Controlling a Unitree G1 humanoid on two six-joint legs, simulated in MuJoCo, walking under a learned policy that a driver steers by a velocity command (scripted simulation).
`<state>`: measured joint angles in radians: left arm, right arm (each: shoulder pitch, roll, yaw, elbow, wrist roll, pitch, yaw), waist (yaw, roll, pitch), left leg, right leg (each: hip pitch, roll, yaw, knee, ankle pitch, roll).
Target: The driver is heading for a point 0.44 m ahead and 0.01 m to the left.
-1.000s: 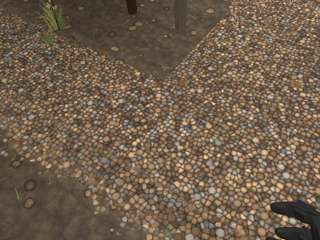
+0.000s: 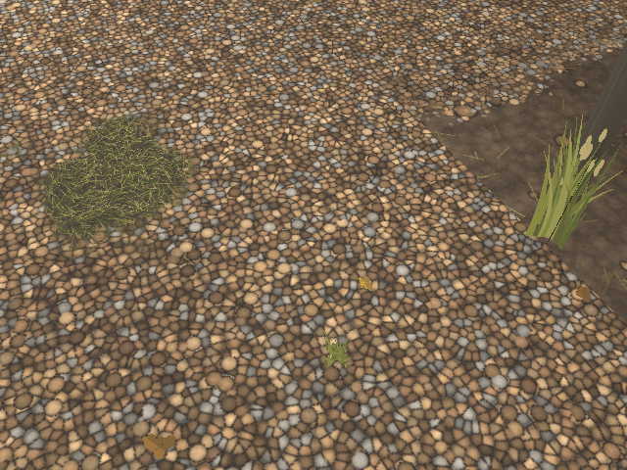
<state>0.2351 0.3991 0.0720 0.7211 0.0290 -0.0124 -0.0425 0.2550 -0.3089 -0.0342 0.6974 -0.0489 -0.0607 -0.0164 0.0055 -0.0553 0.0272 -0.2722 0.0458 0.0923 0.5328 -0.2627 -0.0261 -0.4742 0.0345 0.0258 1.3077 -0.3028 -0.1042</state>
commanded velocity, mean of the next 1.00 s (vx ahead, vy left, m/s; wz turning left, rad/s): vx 0.45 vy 0.00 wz -0.24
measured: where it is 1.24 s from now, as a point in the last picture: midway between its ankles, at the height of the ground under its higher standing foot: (344, 394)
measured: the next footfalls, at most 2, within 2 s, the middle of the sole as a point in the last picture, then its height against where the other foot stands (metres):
right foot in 0.30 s outside the picture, level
left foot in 0.70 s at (300, 351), level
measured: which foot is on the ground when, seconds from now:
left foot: down 0.00-0.30, up 0.32-0.68, down 0.70-1.00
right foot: up 0.00-0.28, down 0.30-0.70, up 0.72-1.00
